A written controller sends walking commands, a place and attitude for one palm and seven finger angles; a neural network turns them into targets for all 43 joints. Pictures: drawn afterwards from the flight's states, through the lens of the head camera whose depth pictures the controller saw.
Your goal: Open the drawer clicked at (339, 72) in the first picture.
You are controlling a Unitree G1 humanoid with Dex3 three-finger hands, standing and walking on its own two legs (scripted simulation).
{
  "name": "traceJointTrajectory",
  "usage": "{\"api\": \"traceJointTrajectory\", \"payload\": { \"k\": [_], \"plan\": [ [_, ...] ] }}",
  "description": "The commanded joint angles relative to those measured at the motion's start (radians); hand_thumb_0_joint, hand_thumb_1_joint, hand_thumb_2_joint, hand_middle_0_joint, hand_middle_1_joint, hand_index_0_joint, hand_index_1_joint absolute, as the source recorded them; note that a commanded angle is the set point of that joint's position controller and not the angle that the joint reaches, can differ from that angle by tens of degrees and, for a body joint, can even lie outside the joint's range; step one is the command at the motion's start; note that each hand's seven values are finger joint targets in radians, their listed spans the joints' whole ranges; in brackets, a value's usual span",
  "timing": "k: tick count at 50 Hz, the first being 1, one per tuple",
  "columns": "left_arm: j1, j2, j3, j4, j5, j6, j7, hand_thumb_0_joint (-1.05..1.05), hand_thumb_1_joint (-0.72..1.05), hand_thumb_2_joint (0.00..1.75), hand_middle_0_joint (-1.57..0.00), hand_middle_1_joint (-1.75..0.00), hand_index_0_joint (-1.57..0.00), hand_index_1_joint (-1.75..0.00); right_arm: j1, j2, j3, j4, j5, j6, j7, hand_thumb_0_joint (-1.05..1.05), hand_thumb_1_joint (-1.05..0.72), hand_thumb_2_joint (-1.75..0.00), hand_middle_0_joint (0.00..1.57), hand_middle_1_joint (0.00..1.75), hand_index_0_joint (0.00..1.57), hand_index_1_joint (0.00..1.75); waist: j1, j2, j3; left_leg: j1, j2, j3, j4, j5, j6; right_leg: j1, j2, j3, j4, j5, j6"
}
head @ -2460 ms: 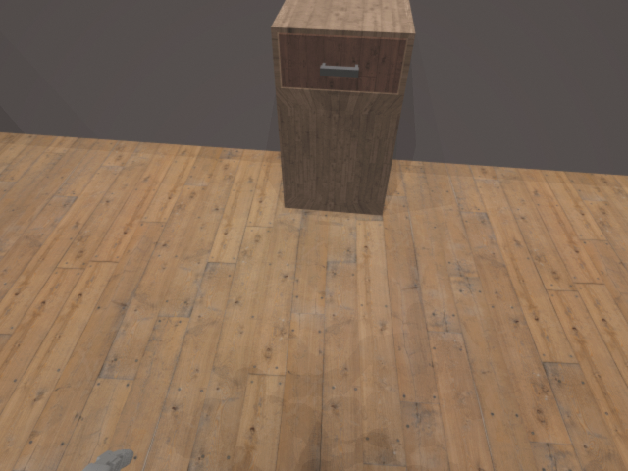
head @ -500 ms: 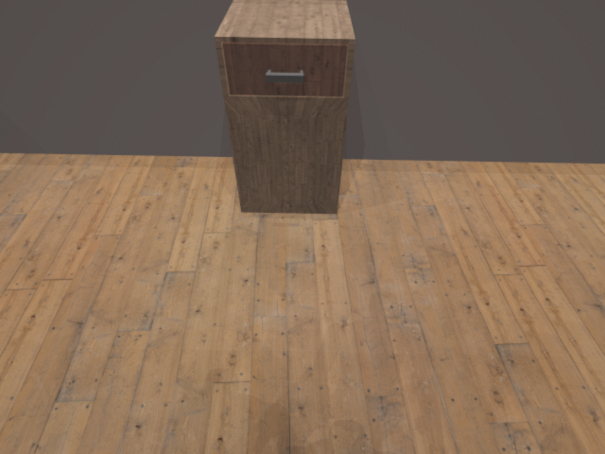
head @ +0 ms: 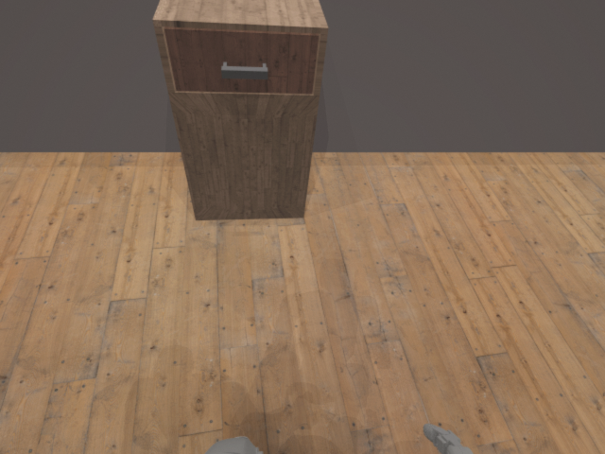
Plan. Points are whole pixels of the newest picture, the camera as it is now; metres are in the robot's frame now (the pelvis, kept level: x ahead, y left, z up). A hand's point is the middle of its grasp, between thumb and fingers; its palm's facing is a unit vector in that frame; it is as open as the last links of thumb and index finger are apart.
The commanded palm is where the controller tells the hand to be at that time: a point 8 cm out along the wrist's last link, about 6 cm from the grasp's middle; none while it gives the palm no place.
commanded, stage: walk to a spot facing it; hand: left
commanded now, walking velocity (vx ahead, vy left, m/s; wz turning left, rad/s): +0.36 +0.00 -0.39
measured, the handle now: (244, 69) +1.07 +0.27 -0.05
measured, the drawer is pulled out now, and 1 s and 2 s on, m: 0.00 0.00 0.00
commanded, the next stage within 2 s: turn to face it in 0.50 s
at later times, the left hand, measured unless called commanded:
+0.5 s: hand (244, 326) +0.34 +0.13 -0.14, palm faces -0.30 -0.94 -0.14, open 7.4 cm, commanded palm none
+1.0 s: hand (261, 287) +0.42 +0.11 -0.15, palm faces -0.13 -0.98 -0.18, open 7.3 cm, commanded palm none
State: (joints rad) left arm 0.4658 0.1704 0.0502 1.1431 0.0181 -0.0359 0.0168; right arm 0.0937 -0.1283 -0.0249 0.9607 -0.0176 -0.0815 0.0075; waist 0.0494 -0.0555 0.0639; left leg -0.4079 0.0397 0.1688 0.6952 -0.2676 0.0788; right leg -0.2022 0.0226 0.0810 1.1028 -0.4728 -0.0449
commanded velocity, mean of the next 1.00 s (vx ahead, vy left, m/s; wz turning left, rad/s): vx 0.16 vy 0.00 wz -0.06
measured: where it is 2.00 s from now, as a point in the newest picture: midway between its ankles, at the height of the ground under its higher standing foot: (313, 435)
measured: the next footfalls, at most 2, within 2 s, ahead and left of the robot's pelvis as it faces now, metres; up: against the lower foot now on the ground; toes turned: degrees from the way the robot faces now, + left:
right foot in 0.60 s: +0.32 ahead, -0.14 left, +0.00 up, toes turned -25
left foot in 1.06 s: +0.42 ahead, +0.05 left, +0.00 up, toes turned +1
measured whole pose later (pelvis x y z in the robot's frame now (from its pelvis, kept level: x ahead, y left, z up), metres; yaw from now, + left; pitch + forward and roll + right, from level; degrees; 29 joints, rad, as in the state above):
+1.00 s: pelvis +0.32 -0.05 +0.01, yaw -10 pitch -2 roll -2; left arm 0.20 0.17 0.05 0.99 0.03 -0.02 0.02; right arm 0.23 -0.17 -0.05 1.02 -0.01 0.04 0.00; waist -0.01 0.00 0.03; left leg -0.44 0.10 0.09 0.83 -0.35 -0.06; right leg -0.17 -0.02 -0.28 0.52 -0.32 -0.05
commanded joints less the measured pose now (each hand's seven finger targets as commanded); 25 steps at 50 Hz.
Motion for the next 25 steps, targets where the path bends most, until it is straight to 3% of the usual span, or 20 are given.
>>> {"api": "traceJointTrajectory", "payload": {
  "k": [1, 3, 4, 8, 14, 21, 23, 25],
  "plan": [
    [-0.024, 0.030, 0.016, -0.101, 0.017, -0.004, -0.023, 0.00, 0.90, 0.90, -0.20, -0.30, -0.20, -0.30, 0.202, -0.123, -0.032, 0.028, -0.004, -0.005, -0.025, 0.00, -0.90, -0.90, 0.20, 0.30, 0.20, 0.30, -0.052, 0.117, 0.054, 0.137, 0.333, -0.373, -0.509, -0.082, 0.057, -0.356, -0.120, -0.027, 0.239, 0.154, 0.006],
    [0.007, 0.003, 0.014, -0.097, 0.020, 0.022, -0.028, 0.00, 0.90, 0.90, -0.20, -0.30, -0.20, -0.30, 0.204, -0.100, -0.029, 0.046, -0.003, -0.017, -0.026, 0.00, -0.90, -0.90, 0.20, 0.30, 0.20, 0.30, -0.012, 0.129, 0.031, 0.083, 0.292, -0.239, -0.512, -0.016, 0.034, -0.321, -0.125, -0.043, 0.195, 0.198, 0.018],
    [0.004, 0.002, 0.018, -0.103, 0.021, 0.032, -0.030, 0.00, 0.90, 0.90, -0.20, -0.30, -0.20, -0.30, 0.201, -0.098, -0.030, 0.045, 0.000, -0.020, -0.027, 0.00, -0.90, -0.90, 0.20, 0.30, 0.20, 0.30, -0.004, 0.145, 0.031, 0.077, 0.280, -0.198, -0.526, -0.010, 0.030, -0.336, -0.133, -0.046, 0.182, 0.232, 0.025],
    [-0.100, 0.023, 0.034, -0.152, 0.024, 0.048, -0.042, 0.00, 0.90, 0.90, -0.20, -0.30, -0.20, -0.30, 0.257, -0.105, -0.036, 0.057, 0.003, -0.032, -0.033, 0.00, -0.90, -0.90, 0.20, 0.30, 0.20, 0.30, -0.012, 0.125, 0.043, 0.169, 0.267, -0.121, -0.553, 0.099, 0.011, -0.472, -0.148, -0.048, 0.137, 0.364, 0.050],
    [-0.284, 0.034, 0.034, -0.219, 0.020, 0.056, -0.054, 0.00, 0.90, 0.90, -0.20, -0.30, -0.20, -0.30, 0.367, -0.125, -0.034, 0.088, 0.006, -0.032, -0.042, 0.00, -0.90, -0.90, 0.20, 0.30, 0.20, 0.30, -0.056, 0.112, 0.066, 0.363, 0.271, -0.035, -0.521, 0.315, -0.025, -0.599, -0.145, -0.106, -0.019, 0.410, 0.065],
    [-0.477, 0.014, 0.018, -0.281, 0.013, 0.043, -0.066, 0.00, 0.90, 0.90, -0.20, -0.30, -0.20, -0.30, 0.479, -0.140, -0.030, 0.132, -0.009, -0.014, -0.044, 0.00, -0.90, -0.90, 0.20, 0.30, 0.20, 0.30, -0.121, 0.134, 0.101, 0.495, 0.304, 0.060, -0.465, 0.513, 0.027, -0.534, -0.107, -0.212, -0.308, 0.319, 0.028],
    [-0.469, 0.017, 0.018, -0.290, 0.012, 0.039, -0.063, 0.00, 0.90, 0.90, -0.20, -0.30, -0.20, -0.30, 0.470, -0.147, -0.035, 0.134, -0.010, -0.007, -0.044, 0.00, -0.90, -0.90, 0.20, 0.30, 0.20, 0.30, -0.103, 0.157, 0.095, 0.520, 0.314, 0.103, -0.415, 0.661, 0.027, -0.488, -0.082, -0.235, -0.362, 0.272, 0.004],
    [-0.392, 0.034, 0.022, -0.273, 0.012, 0.030, -0.060, 0.00, 0.90, 0.90, -0.20, -0.30, -0.20, -0.30, 0.446, -0.177, -0.043, 0.122, -0.009, -0.003, -0.043, 0.00, -0.90, -0.90, 0.20, 0.30, 0.20, 0.30, -0.065, 0.183, 0.030, 0.554, 0.323, 0.150, -0.276, 0.925, 0.020, -0.372, -0.029, -0.274, -0.411, 0.206, -0.029]
  ]
}}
